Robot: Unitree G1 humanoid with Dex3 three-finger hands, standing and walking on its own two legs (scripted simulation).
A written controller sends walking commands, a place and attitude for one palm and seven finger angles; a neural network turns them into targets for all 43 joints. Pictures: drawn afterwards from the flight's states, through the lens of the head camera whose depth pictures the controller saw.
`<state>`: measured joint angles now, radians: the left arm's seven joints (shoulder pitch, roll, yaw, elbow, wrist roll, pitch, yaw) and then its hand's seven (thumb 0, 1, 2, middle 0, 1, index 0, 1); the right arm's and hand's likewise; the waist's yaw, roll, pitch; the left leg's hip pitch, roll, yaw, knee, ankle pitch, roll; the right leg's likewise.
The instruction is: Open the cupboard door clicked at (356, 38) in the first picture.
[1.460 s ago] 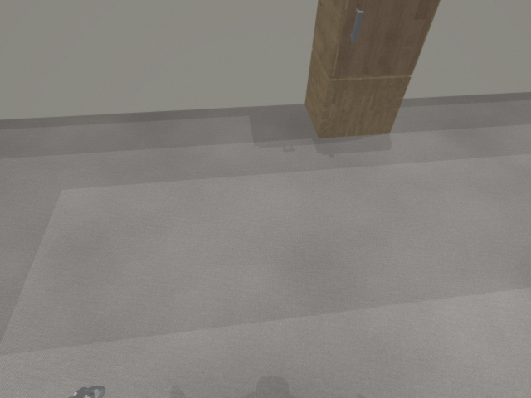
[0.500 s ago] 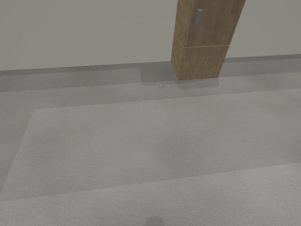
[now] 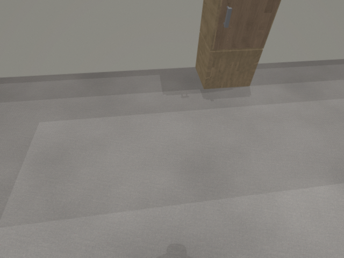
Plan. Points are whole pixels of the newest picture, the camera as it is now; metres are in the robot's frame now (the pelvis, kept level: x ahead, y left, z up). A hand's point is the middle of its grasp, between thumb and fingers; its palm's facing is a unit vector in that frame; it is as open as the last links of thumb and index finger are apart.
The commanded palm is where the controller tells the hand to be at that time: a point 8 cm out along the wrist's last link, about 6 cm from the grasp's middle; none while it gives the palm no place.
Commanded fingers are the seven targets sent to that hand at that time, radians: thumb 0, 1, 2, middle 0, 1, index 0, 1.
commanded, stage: look at it before walking up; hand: left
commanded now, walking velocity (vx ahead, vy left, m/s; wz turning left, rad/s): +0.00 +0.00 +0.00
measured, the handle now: (226, 16) +1.70 -0.30 -0.09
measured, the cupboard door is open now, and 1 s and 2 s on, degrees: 0 0 0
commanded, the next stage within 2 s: walk to a spot facing it in 0.08 s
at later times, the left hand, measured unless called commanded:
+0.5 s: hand out of the picture +0.07 +0.20 -0.18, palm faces -0.12 -0.96 -0.26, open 7.4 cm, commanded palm none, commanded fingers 0.00 0.90 0.90 -0.20 -0.30 -0.20 -0.30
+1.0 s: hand out of the picture +0.11 +0.18 -0.17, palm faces -0.24 -0.95 -0.19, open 7.4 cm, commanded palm none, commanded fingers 0.00 0.90 0.90 -0.20 -0.30 -0.20 -0.30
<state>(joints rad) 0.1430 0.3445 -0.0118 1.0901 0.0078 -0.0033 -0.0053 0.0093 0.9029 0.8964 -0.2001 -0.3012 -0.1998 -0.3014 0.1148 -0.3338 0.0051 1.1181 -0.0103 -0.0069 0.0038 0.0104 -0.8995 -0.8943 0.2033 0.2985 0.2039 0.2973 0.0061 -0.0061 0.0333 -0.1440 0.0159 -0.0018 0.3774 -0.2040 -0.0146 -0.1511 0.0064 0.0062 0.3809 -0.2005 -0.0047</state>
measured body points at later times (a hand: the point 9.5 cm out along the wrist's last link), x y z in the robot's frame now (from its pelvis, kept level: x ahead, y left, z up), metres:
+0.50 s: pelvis -0.01 -0.01 -0.02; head +0.01 -0.02 +0.43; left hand +0.07 +0.25 -0.16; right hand +0.04 -0.27 -0.16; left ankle +0.00 +0.13 -0.75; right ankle -0.01 -0.10 -0.73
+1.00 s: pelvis +0.12 -0.02 -0.01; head +0.15 -0.02 +0.44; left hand +0.13 +0.23 -0.16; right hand +0.17 -0.29 -0.14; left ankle +0.24 +0.08 -0.72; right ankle -0.01 -0.10 -0.75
